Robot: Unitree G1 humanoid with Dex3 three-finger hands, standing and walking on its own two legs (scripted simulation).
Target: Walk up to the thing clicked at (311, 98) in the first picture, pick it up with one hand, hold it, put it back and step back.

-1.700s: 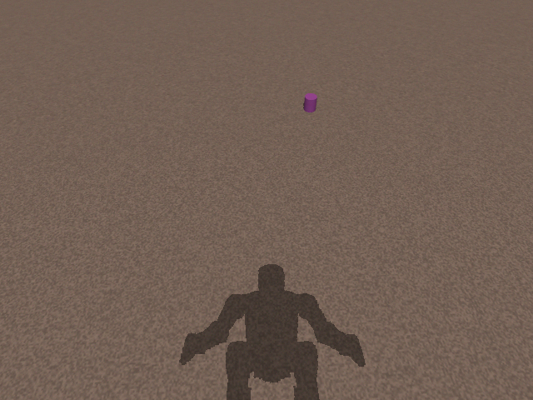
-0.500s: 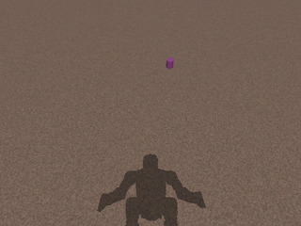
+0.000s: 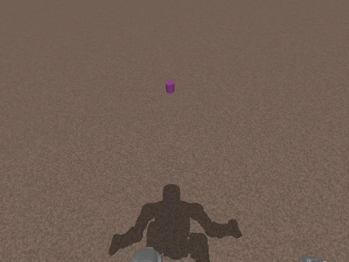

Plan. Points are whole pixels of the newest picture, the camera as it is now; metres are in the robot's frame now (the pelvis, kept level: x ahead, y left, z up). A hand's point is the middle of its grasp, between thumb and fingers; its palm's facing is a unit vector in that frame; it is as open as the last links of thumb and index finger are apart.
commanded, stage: walk up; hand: left
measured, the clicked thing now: (169, 85) +1.75 +0.20 -0.73
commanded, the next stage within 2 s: none
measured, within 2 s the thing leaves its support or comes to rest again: neither
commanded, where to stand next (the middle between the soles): +1.36 +0.02 m, yaw -3 degrees
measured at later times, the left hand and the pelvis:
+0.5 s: hand (99, 170) +0.41 +0.31 -0.13, palm faces -0.12 -0.92 -0.38, open 7.4 cm; pelvis +0.30 +0.03 +0.00, yaw -3 degrees
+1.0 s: hand (124, 134) +0.58 +0.26 -0.13, palm faces -0.03 -0.92 -0.39, open 7.4 cm; pelvis +0.55 -0.02 +0.00, yaw -2 degrees
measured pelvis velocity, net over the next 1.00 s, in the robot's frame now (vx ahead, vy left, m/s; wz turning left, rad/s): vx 0.55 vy -0.02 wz -0.03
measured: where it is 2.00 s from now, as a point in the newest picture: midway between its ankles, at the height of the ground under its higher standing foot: (189, 149)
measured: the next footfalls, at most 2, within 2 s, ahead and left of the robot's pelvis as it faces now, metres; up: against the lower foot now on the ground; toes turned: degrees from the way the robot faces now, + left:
left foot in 0.20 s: +0.32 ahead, +0.16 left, +0.00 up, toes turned +5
right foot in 0.64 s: +0.54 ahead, -0.14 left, +0.00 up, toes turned -8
